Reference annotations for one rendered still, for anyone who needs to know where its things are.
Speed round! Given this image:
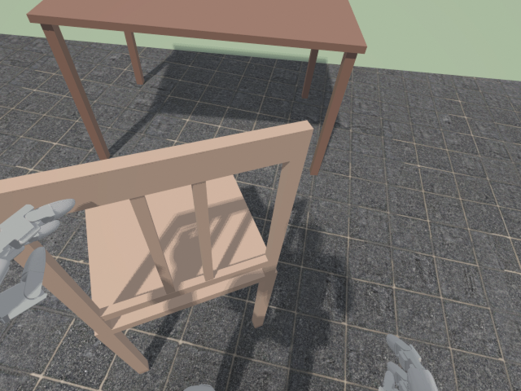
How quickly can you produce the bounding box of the robot right hand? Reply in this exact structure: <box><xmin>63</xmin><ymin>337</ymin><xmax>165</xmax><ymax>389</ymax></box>
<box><xmin>379</xmin><ymin>334</ymin><xmax>438</xmax><ymax>391</ymax></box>

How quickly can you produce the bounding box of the table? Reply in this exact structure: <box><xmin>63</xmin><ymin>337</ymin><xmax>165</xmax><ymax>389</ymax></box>
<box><xmin>26</xmin><ymin>0</ymin><xmax>367</xmax><ymax>175</ymax></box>

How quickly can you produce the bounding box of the robot left hand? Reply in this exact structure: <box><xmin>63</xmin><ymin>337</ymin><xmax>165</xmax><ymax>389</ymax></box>
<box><xmin>0</xmin><ymin>199</ymin><xmax>75</xmax><ymax>324</ymax></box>

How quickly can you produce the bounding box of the chair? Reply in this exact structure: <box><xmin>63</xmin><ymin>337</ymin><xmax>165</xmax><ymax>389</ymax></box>
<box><xmin>0</xmin><ymin>121</ymin><xmax>313</xmax><ymax>375</ymax></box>

